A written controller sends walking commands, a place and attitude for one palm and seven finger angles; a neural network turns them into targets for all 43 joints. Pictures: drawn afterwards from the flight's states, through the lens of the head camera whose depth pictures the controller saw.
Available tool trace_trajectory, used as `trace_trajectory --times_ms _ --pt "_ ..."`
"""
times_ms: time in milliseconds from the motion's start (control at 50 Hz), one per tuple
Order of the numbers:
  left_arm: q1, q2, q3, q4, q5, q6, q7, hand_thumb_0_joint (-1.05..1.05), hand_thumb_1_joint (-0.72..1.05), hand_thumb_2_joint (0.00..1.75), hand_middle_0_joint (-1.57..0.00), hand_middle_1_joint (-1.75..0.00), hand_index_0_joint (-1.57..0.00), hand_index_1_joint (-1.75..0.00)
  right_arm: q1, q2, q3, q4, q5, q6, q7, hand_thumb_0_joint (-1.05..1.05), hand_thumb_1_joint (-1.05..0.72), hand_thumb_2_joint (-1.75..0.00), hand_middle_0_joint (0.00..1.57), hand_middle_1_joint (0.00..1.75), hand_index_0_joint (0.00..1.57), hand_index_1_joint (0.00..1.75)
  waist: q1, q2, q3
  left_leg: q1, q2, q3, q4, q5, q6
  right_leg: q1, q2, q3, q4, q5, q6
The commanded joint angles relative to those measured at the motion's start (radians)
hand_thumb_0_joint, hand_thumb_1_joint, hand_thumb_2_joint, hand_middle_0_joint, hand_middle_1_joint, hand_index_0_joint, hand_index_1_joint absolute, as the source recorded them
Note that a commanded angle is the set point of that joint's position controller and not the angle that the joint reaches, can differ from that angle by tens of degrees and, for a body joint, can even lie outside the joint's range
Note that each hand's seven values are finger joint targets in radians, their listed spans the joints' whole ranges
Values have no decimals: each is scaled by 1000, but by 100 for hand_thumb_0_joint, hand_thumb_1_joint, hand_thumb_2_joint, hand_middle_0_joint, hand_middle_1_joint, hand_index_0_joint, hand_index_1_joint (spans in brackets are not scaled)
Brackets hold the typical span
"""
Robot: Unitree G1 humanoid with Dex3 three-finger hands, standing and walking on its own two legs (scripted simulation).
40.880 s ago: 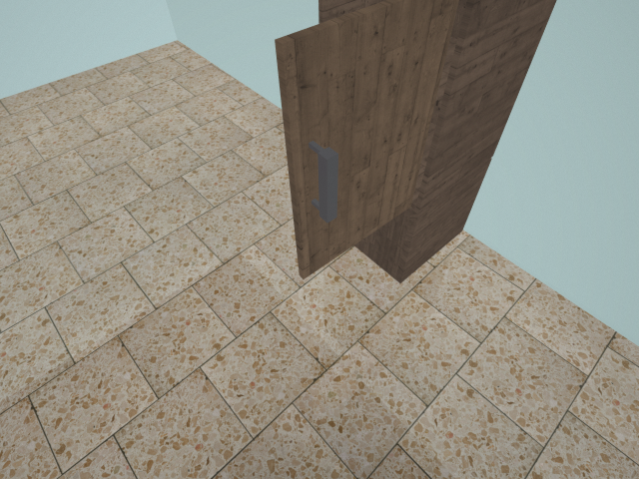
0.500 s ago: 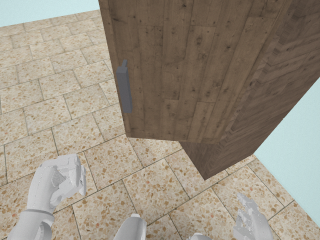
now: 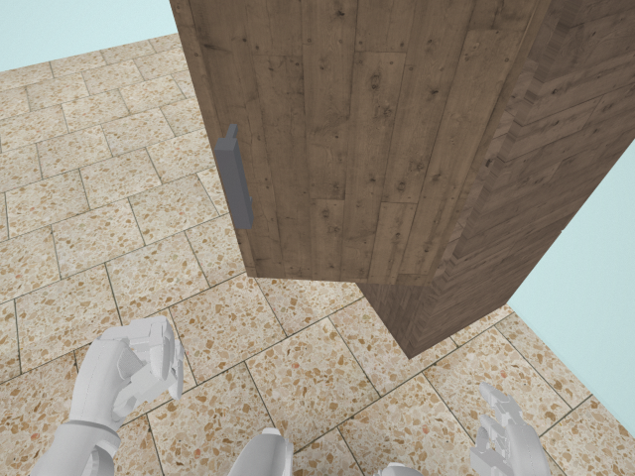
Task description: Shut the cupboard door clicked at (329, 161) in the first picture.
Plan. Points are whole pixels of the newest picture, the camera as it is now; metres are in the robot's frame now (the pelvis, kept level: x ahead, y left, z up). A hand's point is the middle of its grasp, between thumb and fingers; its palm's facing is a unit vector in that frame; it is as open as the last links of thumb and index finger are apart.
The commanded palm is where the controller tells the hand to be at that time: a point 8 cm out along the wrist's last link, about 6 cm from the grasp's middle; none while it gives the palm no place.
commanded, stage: bring the fist close to the handle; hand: left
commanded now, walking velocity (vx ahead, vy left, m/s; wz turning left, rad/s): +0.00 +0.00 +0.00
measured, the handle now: (239, 178) +0.52 +0.17 +0.07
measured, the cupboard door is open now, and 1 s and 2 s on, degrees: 58 58 54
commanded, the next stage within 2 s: push the door shut along its arc in 1.38 s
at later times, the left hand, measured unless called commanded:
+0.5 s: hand (217, 278) +0.33 +0.15 +0.07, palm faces +0.00 -1.00 -0.03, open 3.1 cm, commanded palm +0.31 +0.20 +0.07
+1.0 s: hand (262, 226) +0.42 +0.11 +0.07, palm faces -0.01 -1.00 -0.04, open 3.1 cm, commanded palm +0.40 +0.17 +0.07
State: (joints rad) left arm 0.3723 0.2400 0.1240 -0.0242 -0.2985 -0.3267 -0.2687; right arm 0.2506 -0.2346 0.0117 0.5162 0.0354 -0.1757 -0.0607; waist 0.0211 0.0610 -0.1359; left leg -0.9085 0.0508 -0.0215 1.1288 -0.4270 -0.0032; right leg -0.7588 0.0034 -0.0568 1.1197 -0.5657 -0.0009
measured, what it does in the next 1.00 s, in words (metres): stands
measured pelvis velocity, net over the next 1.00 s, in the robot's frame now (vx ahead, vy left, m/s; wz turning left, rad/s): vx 0.00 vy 0.00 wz -0.02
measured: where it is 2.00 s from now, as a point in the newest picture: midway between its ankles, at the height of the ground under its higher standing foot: outside the picture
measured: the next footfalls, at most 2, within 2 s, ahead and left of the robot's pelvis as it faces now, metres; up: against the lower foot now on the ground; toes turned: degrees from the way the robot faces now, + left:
none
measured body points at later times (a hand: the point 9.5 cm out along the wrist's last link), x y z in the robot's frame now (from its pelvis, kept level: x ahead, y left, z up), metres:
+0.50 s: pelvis +0.00 +0.00 +0.01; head +0.05 +0.00 +0.45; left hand +0.33 +0.21 +0.08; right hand +0.14 -0.23 -0.09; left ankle +0.07 +0.12 -0.65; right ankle +0.00 -0.12 -0.65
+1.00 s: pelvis +0.00 +0.00 +0.00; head +0.08 -0.01 +0.45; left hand +0.41 +0.17 +0.07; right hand +0.10 -0.26 -0.11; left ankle +0.07 +0.12 -0.65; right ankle +0.00 -0.12 -0.65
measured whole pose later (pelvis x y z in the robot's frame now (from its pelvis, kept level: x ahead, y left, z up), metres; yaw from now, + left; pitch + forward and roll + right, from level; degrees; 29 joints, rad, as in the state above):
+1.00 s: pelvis +0.00 +0.00 +0.00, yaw -1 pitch +15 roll -1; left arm -0.50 0.19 0.12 0.74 -0.13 -0.37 -0.02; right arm 0.28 -0.24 0.00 0.65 0.01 -0.07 -0.01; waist -0.05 0.05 -0.13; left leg -0.95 0.05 0.01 1.07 -0.40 -0.01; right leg -0.83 0.00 -0.03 1.10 -0.54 0.00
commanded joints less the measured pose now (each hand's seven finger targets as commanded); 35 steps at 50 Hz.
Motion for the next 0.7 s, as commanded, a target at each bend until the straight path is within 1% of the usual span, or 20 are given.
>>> trace_trajectory --times_ms 0,60,100,120,180,200,260,280,300,340,400,440,480,500,560,580,600,620,660,680 --pt "-169 136 83 -262 -17 -94 23 0 90 90 -130 -150 -130 -150 -47 -118 -45 -151 1 -65 -13 0 -90 -90 20 30 20 30 -17 -17 -182 205 -36 -21 -140 105 33 12 31 46 -197 190 -20" --pt "-261 87 29 -210 -5 -116 38 0 90 90 -130 -150 -130 -150 -44 -118 -39 -132 0 -75 -12 0 -90 -90 20 30 20 30 -44 -29 -150 192 -31 -32 -137 43 30 -50 31 35 -194 121 -20" --pt "-310 97 22 -155 9 -105 42 0 90 90 -130 -150 -130 -150 -38 -128 -39 -118 0 -75 -13 0 -90 -90 20 30 20 30 -48 -23 -143 176 -29 -37 -135 20 32 -63 33 42 -196 95 -22" --pt "-332 81 3 -130 19 -95 42 0 90 90 -130 -150 -130 -150 -38 -128 -40 -116 2 -74 -12 0 -90 -90 20 30 20 30 -53 -36 -152 184 -27 -36 -141 10 31 -67 30 37 -198 89 -20" --pt "-404 71 -29 -103 42 -49 51 0 90 90 -130 -150 -130 -150 -38 -134 -38 -121 5 -68 -10 0 -90 -90 20 30 20 30 -43 3 -192 220 -28 -45 -173 -8 29 -57 26 29 -198 87 -22" --pt "-422 93 -15 -102 49 -31 61 0 90 90 -130 -150 -130 -150 -35 -138 -38 -122 5 -66 -10 0 -90 -90 20 30 20 30 -37 4 -218 231 -27 -45 -176 8 31 -39 27 31 -200 101 -23" --pt "-500 91 -8 -97 64 -2 107 0 90 90 -130 -150 -130 -150 -40 -131 -34 -120 4 -54 -5 0 -90 -90 20 30 20 30 -29 22 -253 284 -26 -48 -203 27 25 -27 24 18 -203 129 -23" --pt "-534 85 -5 -90 64 2 125 0 90 90 -130 -150 -130 -150 -42 -128 -32 -115 2 -50 -3 0 -90 -90 20 30 20 30 -33 14 -255 290 -27 -47 -204 33 26 -25 24 17 -207 137 -22" --pt "-550 121 39 -61 68 4 146 0 90 90 -130 -150 -130 -150 -34 -133 -34 -106 -1 -44 -4 0 -90 -90 20 30 20 30 -27 -18 -260 279 -25 -48 -202 47 26 -7 28 16 -206 147 -23" --pt "-585 93 37 -3 70 -1 173 0 90 90 -130 -150 -130 -150 -36 -124 -32 -98 -2 -30 3 0 -90 -90 20 30 20 30 -32 -48 -243 269 -27 -33 -202 67 26 -1 25 19 -216 163 -18" --pt "-624 112 65 101 83 -18 190 0 90 90 -130 -150 -130 -150 -23 -130 -35 -77 -6 -14 9 0 -90 -90 20 30 20 30 -27 -60 -230 243 -29 -20 -196 86 23 14 25 27 -217 180 -20" --pt "-659 62 6 135 100 -31 182 0 90 90 -130 -150 -130 -150 -21 -128 -37 -75 -5 -7 18 0 -90 -90 20 30 20 30 -39 -39 -227 267 -27 -15 -202 96 21 -6 20 22 -216 198 -19" --pt "-716 37 -31 163 106 -39 173 0 90 90 -130 -150 -130 -150 -8 -134 -42 -67 -6 -3 22 0 -90 -90 20 30 20 30 -53 -39 -243 288 -25 -18 -199 105 23 -16 21 22 -217 214 -18" --pt "-713 50 -18 192 105 -38 166 0 90 90 -130 -150 -130 -150 3 -141 -45 -63 -7 -1 22 0 -90 -90 20 30 20 30 -53 -63 -241 279 -23 -19 -198 108 24 -9 23 24 -222 218 -17" --pt "-794 34 -36 187 103 -59 161 0 90 90 -130 -150 -130 -150 8 -142 -51 -54 -5 6 24 0 -90 -90 20 30 20 30 -57 -36 -294 327 -22 -17 -194 153 20 -6 19 21 -211 268 -18" --pt "-846 27 -43 189 101 -64 164 0 90 90 -130 -150 -130 -150 11 -142 -52 -46 -5 7 23 0 -90 -90 20 30 20 30 -68 -34 -298 336 -22 -19 -190 153 21 -17 18 22 -212 269 -17" --pt "-877 64 -8 205 104 -70 175 0 90 90 -130 -150 -130 -150 19 -148 -55 -35 -7 9 20 0 -90 -90 20 30 20 30 -67 -47 -299 332 -19 -24 -186 156 21 -18 21 24 -210 270 -18" --pt "-917 50 -15 221 107 -77 185 0 90 90 -130 -150 -130 -150 16 -145 -54 -28 -8 12 21 0 -90 -90 20 30 20 30 -73 -36 -302 337 -21 -21 -185 160 20 -25 19 23 -207 277 -16" --pt "-950 66 12 248 116 -94 208 0 90 90 -130 -150 -130 -150 21 -143 -57 -16 -11 19 24 0 -90 -90 20 30 20 30 -65 -39 -321 345 -21 -24 -184 176 17 -27 19 20 -196 290 -18" --pt "-978 61 7 259 122 -102 218 0 90 90 -130 -150 -130 -150 22 -141 -57 -12 -13 22 26 0 -90 -90 20 30 20 30 -68 -42 -323 348 -22 -21 -182 184 18 -26 19 22 -195 300 -18"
